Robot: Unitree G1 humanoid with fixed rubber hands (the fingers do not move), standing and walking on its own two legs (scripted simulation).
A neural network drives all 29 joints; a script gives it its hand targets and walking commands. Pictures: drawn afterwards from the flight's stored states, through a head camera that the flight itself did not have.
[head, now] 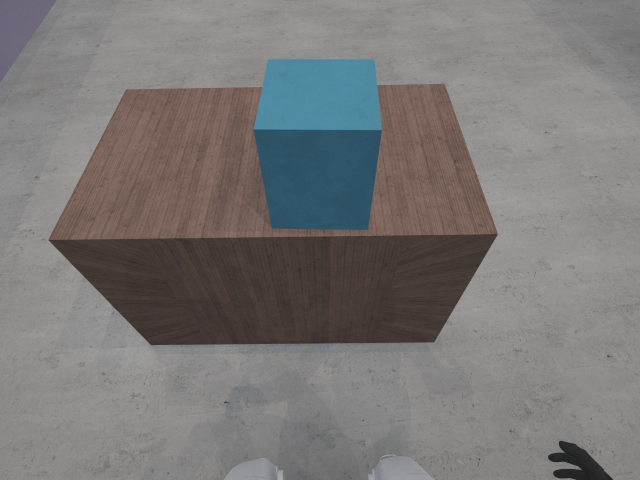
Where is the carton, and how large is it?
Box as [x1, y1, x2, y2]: [254, 59, 381, 229]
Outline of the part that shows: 268,59 254,125 254,134 272,228 367,229 381,132 373,59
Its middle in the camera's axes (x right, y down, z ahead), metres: +0.00 -0.18 +0.76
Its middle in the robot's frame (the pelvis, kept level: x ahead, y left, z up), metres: +0.69 +0.00 -0.04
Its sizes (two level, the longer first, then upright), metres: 0.210 0.200 0.250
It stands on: a pedestal, 0.58 m high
